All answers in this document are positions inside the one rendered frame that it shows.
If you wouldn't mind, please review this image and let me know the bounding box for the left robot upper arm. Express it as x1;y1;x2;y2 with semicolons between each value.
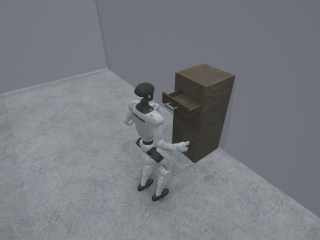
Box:
124;100;139;126

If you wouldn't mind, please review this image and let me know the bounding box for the robot left hand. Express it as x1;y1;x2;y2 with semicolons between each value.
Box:
150;103;160;112

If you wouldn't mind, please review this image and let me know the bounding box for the right robot shin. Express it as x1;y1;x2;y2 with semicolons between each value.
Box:
155;171;172;196

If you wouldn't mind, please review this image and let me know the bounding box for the cabinet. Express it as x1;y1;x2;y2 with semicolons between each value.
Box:
172;63;236;164

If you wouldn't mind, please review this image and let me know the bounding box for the robot right forearm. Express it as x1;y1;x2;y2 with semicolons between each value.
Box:
158;140;180;152

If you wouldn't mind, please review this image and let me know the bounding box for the handle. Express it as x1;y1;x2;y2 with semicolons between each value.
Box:
164;102;178;111

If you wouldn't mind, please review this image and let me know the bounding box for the drawer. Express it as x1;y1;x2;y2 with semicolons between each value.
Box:
162;89;203;119

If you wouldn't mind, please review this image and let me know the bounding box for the robot right foot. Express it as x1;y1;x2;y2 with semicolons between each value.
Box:
152;188;169;202

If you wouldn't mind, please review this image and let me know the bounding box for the robot right hand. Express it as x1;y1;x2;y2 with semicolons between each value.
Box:
177;141;190;152

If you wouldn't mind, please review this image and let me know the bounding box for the right robot upper arm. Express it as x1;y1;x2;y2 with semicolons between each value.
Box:
151;112;164;148

